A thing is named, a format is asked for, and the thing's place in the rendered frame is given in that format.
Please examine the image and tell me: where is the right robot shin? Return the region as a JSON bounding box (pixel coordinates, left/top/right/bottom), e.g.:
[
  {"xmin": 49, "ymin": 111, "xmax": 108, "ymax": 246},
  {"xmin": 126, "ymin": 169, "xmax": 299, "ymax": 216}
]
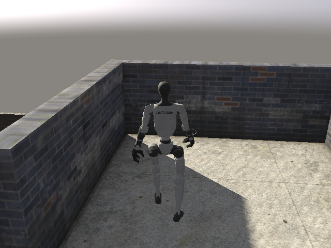
[{"xmin": 175, "ymin": 177, "xmax": 185, "ymax": 215}]

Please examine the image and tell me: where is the left robot hand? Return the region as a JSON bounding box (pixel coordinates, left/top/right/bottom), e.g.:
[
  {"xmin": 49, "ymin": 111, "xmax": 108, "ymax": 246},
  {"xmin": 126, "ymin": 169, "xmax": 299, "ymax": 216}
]
[{"xmin": 132, "ymin": 148, "xmax": 144, "ymax": 163}]

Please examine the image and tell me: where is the left robot forearm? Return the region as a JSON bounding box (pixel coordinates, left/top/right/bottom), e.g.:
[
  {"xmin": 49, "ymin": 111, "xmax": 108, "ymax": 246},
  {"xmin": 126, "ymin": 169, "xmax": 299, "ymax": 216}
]
[{"xmin": 134, "ymin": 126, "xmax": 145, "ymax": 150}]

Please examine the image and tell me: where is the right robot forearm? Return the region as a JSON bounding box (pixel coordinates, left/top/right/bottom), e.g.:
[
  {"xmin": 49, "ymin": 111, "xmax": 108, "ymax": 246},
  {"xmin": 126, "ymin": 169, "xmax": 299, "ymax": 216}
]
[{"xmin": 185, "ymin": 123, "xmax": 194, "ymax": 141}]

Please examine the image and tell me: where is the right robot foot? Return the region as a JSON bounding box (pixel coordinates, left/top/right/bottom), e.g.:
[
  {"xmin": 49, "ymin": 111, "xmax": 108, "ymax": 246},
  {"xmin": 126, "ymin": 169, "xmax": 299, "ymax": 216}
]
[{"xmin": 173, "ymin": 210, "xmax": 184, "ymax": 222}]

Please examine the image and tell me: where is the robot right upper arm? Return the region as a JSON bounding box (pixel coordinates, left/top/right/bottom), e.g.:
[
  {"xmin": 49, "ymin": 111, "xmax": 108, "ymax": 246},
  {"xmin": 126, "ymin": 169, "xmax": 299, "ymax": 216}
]
[{"xmin": 176, "ymin": 103, "xmax": 190, "ymax": 131}]

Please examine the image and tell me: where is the right robot hand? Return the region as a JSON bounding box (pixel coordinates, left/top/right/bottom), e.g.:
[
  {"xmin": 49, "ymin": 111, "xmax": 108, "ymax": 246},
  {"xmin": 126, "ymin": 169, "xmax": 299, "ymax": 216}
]
[{"xmin": 183, "ymin": 138, "xmax": 194, "ymax": 148}]

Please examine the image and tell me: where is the robot left upper arm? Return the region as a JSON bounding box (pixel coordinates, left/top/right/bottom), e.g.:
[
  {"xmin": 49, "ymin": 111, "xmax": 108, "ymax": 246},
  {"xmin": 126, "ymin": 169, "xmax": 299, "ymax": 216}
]
[{"xmin": 140, "ymin": 104, "xmax": 154, "ymax": 133}]

